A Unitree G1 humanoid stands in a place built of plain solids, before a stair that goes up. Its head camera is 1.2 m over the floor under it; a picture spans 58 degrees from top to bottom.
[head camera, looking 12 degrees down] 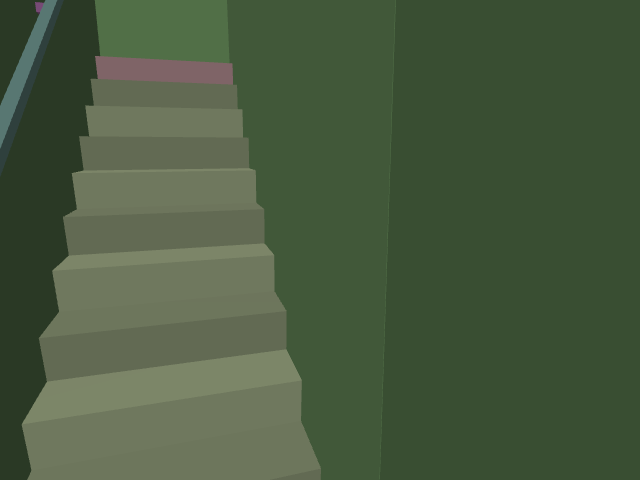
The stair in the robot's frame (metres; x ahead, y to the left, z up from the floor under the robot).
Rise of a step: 0.18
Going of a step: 0.25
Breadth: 0.90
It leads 17 degrees to the left of straight ahead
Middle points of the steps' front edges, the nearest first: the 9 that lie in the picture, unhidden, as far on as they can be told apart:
1.33 0.50 0.36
1.56 0.57 0.54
1.80 0.64 0.72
2.03 0.71 0.90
2.27 0.78 1.08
2.50 0.85 1.26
2.73 0.92 1.44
2.97 1.00 1.62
3.21 1.07 1.80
